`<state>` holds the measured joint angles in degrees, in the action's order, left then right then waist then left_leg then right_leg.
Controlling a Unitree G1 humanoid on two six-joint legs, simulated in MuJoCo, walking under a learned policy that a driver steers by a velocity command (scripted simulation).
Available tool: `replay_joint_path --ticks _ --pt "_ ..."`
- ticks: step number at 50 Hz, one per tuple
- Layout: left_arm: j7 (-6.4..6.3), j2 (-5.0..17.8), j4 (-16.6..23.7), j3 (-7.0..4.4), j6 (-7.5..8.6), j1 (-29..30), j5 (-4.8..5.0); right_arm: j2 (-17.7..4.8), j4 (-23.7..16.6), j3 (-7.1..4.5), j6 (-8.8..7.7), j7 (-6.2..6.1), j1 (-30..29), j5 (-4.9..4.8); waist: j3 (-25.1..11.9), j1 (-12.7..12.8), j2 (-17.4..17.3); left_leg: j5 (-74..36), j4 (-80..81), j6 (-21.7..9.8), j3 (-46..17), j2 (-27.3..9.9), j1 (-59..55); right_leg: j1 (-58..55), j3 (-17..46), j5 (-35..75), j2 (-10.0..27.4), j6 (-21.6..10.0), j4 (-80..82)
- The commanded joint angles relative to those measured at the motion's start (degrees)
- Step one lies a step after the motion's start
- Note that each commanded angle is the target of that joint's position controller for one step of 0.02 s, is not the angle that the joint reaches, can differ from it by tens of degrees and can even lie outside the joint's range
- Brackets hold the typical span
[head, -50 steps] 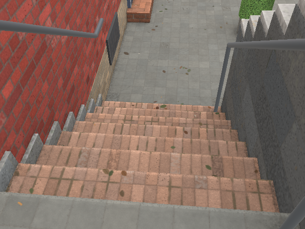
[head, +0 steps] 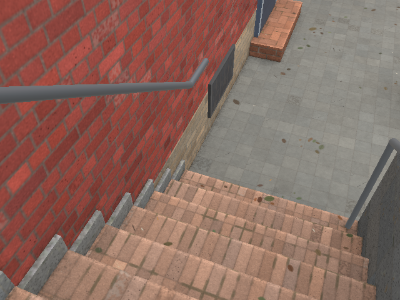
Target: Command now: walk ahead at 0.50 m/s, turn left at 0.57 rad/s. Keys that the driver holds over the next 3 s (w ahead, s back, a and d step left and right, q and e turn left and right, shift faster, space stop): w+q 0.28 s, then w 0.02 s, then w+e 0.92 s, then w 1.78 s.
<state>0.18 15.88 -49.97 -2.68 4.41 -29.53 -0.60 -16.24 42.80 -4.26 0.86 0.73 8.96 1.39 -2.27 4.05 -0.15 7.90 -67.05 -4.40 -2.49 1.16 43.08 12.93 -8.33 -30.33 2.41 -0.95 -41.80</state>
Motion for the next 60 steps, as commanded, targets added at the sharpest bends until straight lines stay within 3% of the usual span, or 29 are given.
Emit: replay_joint_path --ticks 1,4,9,10,12,14,15,17,18,19,21,22,23,24,25,29,37,39,41,42,43,45,47,49,51,53,56,58,60 --pt "-0.69 4.49 2.77 -1.33 1.62 -3.96 -0.40 -1.31 -3.65 -0.98 1.13 -0.41 -7.44 0.19 6.91 1.29 5.49 -15.39 6.49 -1.28 -0.10 -0.88 12.58 -8.54 11.41 21.38 12.76 -4.39 8.37" --pt "-1.86 3.12 0.96 -1.13 3.15 -7.31 -0.52 -0.37 -5.80 -0.39 -0.36 0.50 -14.74 1.51 7.90 1.99 2.43 -30.68 20.33 -0.44 -3.13 -2.44 10.85 -10.29 11.63 14.29 13.58 -5.07 4.45" --pt "-1.16 2.56 0.85 -0.64 1.25 -1.13 -0.89 2.46 -1.44 1.06 1.27 2.75 -12.04 -1.64 10.80 1.62 4.43 -39.58 33.13 0.48 8.57 0.49 -22.35 9.23 -1.29 4.41 8.72 -1.56 -1.02" --pt "0.35 3.98 -4.43 1.56 1.81 -6.47 -7.35 1.18 1.24 1.65 -0.82 5.29 -1.08 7.79 12.32 -3.78 1.48 -39.16 36.55 -0.19 5.98 -6.10 -27.02 8.21 1.32 3.51 10.79 -1.86 -6.60" --pt "2.21 9.88 -5.86 -0.01 1.24 -1.37 -8.11 -3.59 6.34 -1.01 -2.97 4.21 13.32 5.96 9.49 -11.02 -3.21 -30.11 44.07 -0.42 8.17 -3.84 -40.99 5.30 1.53 17.51 10.57 -0.30 -24.27" --pt "5.15 3.29 -7.75 0.74 -0.09 -11.03 -8.78 -10.66 12.64 -3.58 -3.61 3.13 29.34 5.25 -8.40 -10.64 -15.45 -40.96 28.28 -9.21 3.44 -4.27 -75.97 22.86 4.48 -13.13 -2.02 1.84 -67.77" --pt "6.47 -2.07 -4.80 2.41 0.71 -11.23 -7.67 -13.65 11.62 -3.38 -4.11 3.48 28.76 4.24 -20.29 -8.99 -10.29 -55.56 23.25 -17.25 -8.07 -11.79 -84.32 27.39 11.40 -10.94 -1.83 3.26 -67.40" --pt "5.56 5.80 3.32 1.36 2.03 8.22 -2.69 -8.11 14.63 -2.63 -4.29 3.96 28.63 6.00 -0.79 -15.99 -5.86 -36.56 36.11 -12.97 -12.43 -13.00 -66.07 47.57 9.24 -10.46 -0.51 1.37 -73.03" --pt "3.62 5.44 4.89 1.37 3.37 1.20 -2.16 -9.05 9.31 -2.00 -5.40 5.96 18.23 2.45 0.21 -6.33 -3.15 -39.45 35.22 -19.14 -23.65 -21.69 -49.88 44.48 16.82 3.53 2.79 3.33 -59.08" --pt "2.46 7.30 2.32 0.61 2.94 -0.37 -1.02 -1.88 8.88 0.72 -6.07 6.64 12.20 4.53 8.21 -3.42 2.02 -43.12 37.31 -21.22 -28.85 -27.53 -33.86 42.60 21.52 14.38 7.37 3.76 -47.31" --pt "1.68 3.57 -0.29 1.23 -0.40 2.34 -3.23 3.97 10.35 3.50 -6.54 4.94 12.58 3.19 11.95 -1.54 6.76 -27.79 46.22 -20.78 -22.69 -24.54 -10.64 29.89 19.77 21.97 10.63 5.09 -30.42" --pt "1.90 0.21 -0.45 2.35 -1.68 2.56 -4.03 1.50 12.37 3.21 -7.01 4.01 15.46 3.37 9.03 -0.90 2.10 -25.04 43.11 -20.72 -20.61 -20.75 -10.28 28.50 18.21 23.02 9.29 5.32 -28.63" --pt "-1.06 1.12 -0.72 0.71 -3.92 4.15 -1.98 -8.57 12.57 -0.54 -6.86 0.01 15.84 -1.17 0.00 -0.62 6.49 -33.69 38.31 -15.50 -18.24 -19.52 -18.10 16.52 13.23 21.99 2.79 4.29 -30.68" --pt "-1.49 0.95 -0.05 0.57 -4.39 5.24 -0.33 -8.56 13.81 -0.78 -7.10 -0.36 17.72 -2.05 -0.27 -0.55 4.44 -29.63 36.41 -12.71 -13.82 -16.17 -21.15 20.65 14.24 29.75 1.74 2.48 -25.18" --pt "2.20 -5.03 0.14 5.06 -2.76 4.74 -7.96 6.82 14.95 4.64 -9.04 0.75 20.69 5.59 8.24 -3.59 -2.46 -21.31 38.90 -12.04 -11.83 -16.06 -21.55 32.63 22.76 38.64 9.94 2.15 -12.29" --pt "6.27 -1.61 -0.62 4.08 -2.42 11.31 -5.02 2.73 16.52 5.61 -7.02 2.27 22.47 6.48 7.79 -4.16 0.87 7.58 32.67 -11.24 -5.52 -13.24 -10.48 19.75 16.29 58.85 5.14 0.40 -4.84" --pt "3.79 -0.16 2.66 3.80 -2.13 26.82 -4.61 -1.68 18.18 4.84 -5.10 -0.68 28.55 2.90 12.77 -11.07 -2.72 -0.55 19.51 -7.23 -7.93 -16.58 -33.56 20.93 10.58 37.28 3.68 0.00 18.90" --pt "3.79 0.95 -4.65 2.22 -0.67 7.74 -4.12 -4.85 16.88 4.01 -4.29 1.35 23.81 6.44 6.91 -2.34 0.46 -11.62 2.39 -4.44 -0.02 -13.54 -21.00 -7.36 4.44 44.27 -0.54 -0.72 16.59" --pt "2.70 10.23 -13.08 -3.13 -0.20 -17.96 -5.76 -7.28 17.08 3.07 -3.44 4.52 19.46 6.11 2.28 10.46 13.02 2.44 -39.34 1.43 6.17 -3.39 -10.17 -31.86 4.38 61.92 1.68 -9.26 26.52" --pt "2.83 15.06 -13.81 -3.78 -0.20 -18.78 -5.16 0.33 16.02 3.40 -3.76 7.07 26.47 4.58 -10.43 3.92 17.36 38.42 -55.79 4.64 7.57 1.30 7.00 -51.56 16.52 93.92 11.64 -20.09 6.35" --pt "2.65 15.65 -13.76 -4.59 0.92 -20.66 -6.05 -1.59 8.89 3.13 -5.08 7.68 15.15 2.44 -8.55 7.08 8.21 38.47 -57.93 6.03 5.63 1.24 20.02 -54.30 24.11 99.66 14.96 -22.06 5.53" --pt "4.29 7.97 -11.96 -2.30 1.32 -10.42 -3.53 -2.29 -0.66 3.05 -5.92 5.19 2.69 -0.51 0.98 4.16 1.91 33.37 -46.47 4.45 1.07 -3.90 32.74 -35.38 31.66 62.65 22.05 -22.94 13.01" --pt "3.84 -3.69 -11.23 2.17 0.89 -0.87 -6.77 5.76 3.42 6.30 -5.29 3.02 11.08 3.25 11.89 -5.31 -3.98 11.02 -22.70 -0.34 -8.19 -12.64 23.96 -3.39 26.01 41.50 17.56 -17.92 15.28" --pt "2.30 -5.98 -5.85 3.61 2.14 6.84 -4.57 3.29 6.56 5.99 -4.61 3.88 11.09 5.27 11.56 -5.00 -2.31 -19.72 9.86 -0.33 0.50 -10.28 -1.71 23.89 15.22 28.69 4.09 -16.21 19.02" --pt "3.12 1.22 -5.62 2.64 2.88 8.02 -5.30 5.87 6.95 7.49 -4.40 5.96 12.15 4.77 6.15 -7.96 5.62 -24.76 -3.91 3.29 7.94 -5.22 -27.27 42.27 15.57 23.74 -0.19 -15.40 14.90" --pt "0.99 1.59 -6.62 3.18 4.55 1.72 -4.42 -1.21 3.44 6.66 -5.30 5.23 4.09 5.37 5.11 -2.47 0.48 -30.74 11.36 4.46 -2.26 -7.12 -4.30 18.63 23.49 18.11 1.25 -15.10 4.04" --pt "-1.60 -0.13 -8.19 3.76 3.70 -8.13 -4.28 -0.46 0.22 7.81 -4.93 3.64 -9.69 4.92 5.42 5.79 -2.39 -42.62 40.47 4.34 -0.08 -6.98 -2.03 9.11 26.05 4.94 -1.00 -11.57 -8.73" --pt "0.94 3.14 -5.24 3.54 1.72 -3.04 -6.74 2.21 -1.87 8.28 -3.79 3.99 -6.76 4.35 6.40 1.54 4.61 -35.42 33.24 3.74 3.07 -4.61 -25.74 28.41 29.85 3.61 -1.10 -12.48 -7.76" --pt "2.15 3.66 -2.45 3.22 1.11 -1.46 -5.06 -1.57 -0.01 6.43 -3.78 3.51 0.93 4.68 8.81 -2.02 1.02 -29.30 44.32 2.46 4.49 -4.01 -32.57 24.88 32.02 3.98 -2.08 -11.18 -15.19"
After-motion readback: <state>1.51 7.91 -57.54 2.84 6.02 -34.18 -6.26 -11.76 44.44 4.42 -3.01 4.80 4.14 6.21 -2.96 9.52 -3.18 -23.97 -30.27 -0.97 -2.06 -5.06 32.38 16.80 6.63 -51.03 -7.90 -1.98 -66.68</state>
